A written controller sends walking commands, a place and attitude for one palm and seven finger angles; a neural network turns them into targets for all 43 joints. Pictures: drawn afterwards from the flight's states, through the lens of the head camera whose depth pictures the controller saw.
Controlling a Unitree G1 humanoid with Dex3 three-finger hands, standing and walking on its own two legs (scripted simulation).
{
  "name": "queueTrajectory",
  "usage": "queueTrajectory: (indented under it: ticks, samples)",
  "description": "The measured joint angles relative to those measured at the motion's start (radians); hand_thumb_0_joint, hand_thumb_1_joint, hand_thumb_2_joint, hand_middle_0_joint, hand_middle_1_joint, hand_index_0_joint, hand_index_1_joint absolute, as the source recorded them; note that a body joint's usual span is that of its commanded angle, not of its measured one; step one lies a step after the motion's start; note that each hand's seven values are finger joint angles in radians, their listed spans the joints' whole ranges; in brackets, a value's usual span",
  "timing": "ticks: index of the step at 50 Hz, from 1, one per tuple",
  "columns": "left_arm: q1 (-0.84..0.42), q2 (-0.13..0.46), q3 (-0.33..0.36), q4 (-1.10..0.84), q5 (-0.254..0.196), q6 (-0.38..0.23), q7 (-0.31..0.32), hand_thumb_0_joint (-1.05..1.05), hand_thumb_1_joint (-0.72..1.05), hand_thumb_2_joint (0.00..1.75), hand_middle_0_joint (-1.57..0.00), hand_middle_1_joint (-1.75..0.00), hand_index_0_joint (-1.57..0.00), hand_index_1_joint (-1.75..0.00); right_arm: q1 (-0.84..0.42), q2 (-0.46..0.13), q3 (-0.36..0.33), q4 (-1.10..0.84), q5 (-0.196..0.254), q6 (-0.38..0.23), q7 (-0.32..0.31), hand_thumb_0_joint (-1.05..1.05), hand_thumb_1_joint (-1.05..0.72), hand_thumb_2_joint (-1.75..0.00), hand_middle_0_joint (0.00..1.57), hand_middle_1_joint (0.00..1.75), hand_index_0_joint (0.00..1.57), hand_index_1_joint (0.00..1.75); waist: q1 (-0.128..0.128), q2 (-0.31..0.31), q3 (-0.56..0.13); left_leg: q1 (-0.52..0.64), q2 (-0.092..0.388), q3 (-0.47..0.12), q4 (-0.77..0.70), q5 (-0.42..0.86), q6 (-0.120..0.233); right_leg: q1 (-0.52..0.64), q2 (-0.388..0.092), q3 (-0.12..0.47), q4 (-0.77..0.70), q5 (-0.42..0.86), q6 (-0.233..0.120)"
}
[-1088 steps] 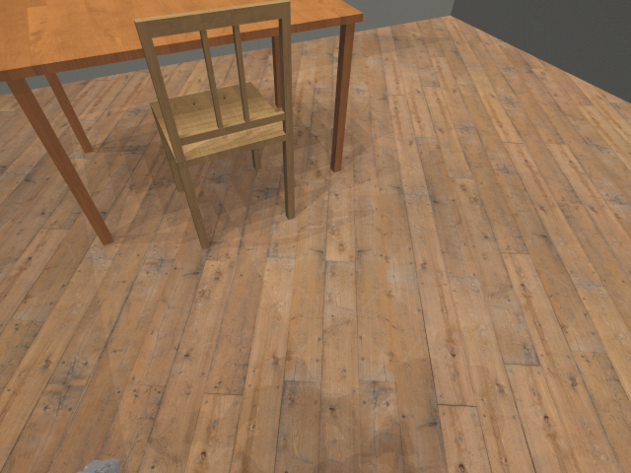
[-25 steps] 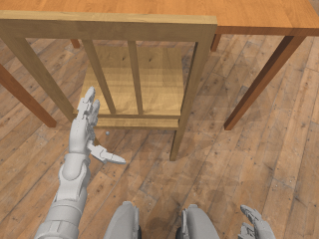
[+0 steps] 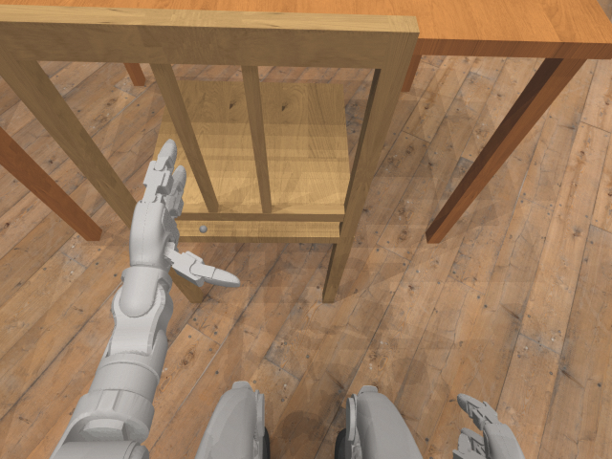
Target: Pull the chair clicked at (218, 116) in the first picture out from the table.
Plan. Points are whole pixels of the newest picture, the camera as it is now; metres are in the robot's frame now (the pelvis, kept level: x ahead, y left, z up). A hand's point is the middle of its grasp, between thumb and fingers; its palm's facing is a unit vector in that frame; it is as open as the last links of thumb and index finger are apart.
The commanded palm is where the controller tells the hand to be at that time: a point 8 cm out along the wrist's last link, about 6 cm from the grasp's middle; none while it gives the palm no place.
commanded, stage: push the fingers through the gap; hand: left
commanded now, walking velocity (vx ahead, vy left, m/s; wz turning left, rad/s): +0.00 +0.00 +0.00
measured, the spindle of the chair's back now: (192, 152) +0.51 +0.16 +0.04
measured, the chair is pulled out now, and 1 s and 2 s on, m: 0.00 0.00 0.00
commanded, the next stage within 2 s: hook a spindle and tug to test in 1.30 s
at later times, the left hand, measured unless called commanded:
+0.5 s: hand (206, 193) +0.45 +0.14 +0.03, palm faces +0.02 -1.00 -0.04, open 16.9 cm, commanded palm +0.42 +0.19 +0.03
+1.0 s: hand (210, 167) +0.49 +0.14 +0.03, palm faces +0.02 -1.00 -0.03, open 16.9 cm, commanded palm +0.46 +0.19 +0.03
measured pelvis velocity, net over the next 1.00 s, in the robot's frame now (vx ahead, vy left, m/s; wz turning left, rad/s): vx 0.00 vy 0.01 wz -0.03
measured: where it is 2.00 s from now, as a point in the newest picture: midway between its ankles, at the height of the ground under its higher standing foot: outside the picture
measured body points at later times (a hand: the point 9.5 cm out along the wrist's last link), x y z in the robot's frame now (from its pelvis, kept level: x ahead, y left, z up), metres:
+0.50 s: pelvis +0.00 +0.00 +0.00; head +0.13 +0.01 +0.43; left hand +0.44 +0.19 +0.03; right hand +0.08 -0.26 -0.12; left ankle +0.04 +0.11 -0.62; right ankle +0.02 -0.12 -0.62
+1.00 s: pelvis +0.00 +0.01 -0.01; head +0.15 +0.02 +0.42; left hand +0.48 +0.19 +0.03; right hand +0.04 -0.25 -0.13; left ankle +0.04 +0.11 -0.62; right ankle +0.02 -0.12 -0.62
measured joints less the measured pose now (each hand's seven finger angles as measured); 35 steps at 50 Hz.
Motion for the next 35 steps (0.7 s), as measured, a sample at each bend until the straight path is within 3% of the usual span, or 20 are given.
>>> queueTrajectory:
  ticks: [8, 18, 35]
  samples:
    - [-0.035, 0.005, 0.016, 0.039, 0.001, 0.01, 0.006, -0.01, -0.5, 0.3, -0.07, -0.08, -0.06, -0.08, 0.032, -0.002, -0.004, 0.003, 0.002, 0.016, 0.009, 0.01, -0.91, -0.89, 0.21, 0.3, 0.2, 0.3, -0.01, 0.004, -0.004, 0.007, 0.002, 0.01, -0.016, 0.005, 0.004, 0.002, 0.003, 0.01, -0.015, 0.009, 0.004]
    - [-0.146, 0.019, 0.052, 0.164, 0.032, -0.022, 0.032, -0.01, -0.5, 0.3, -0.07, -0.08, -0.06, -0.08, 0.042, -0.004, -0.002, 0.022, -0.008, 0.025, 0.01, 0.01, -0.91, -0.89, 0.21, 0.3, 0.2, 0.3, -0.031, 0.001, -0.003, -0.017, 0.004, 0.01, -0.004, 0.004, 0.005, -0.022, 0.004, 0.01, -0.005, 0.01, 0.005]
    - [-0.274, 0.065, 0.117, 0.291, 0.031, -0.034, 0.001, -0.01, -0.5, 0.3, -0.06, -0.08, -0.06, -0.08, 0.068, -0.005, -0.004, 0.029, -0.017, 0.046, 0.023, 0.01, -0.91, -0.89, 0.21, 0.3, 0.2, 0.3, -0.052, 0.005, -0.003, -0.045, 0.009, 0.01, 0.001, 0.001, 0.008, -0.048, 0.01, 0.013, -0.008, 0.013, 0.008]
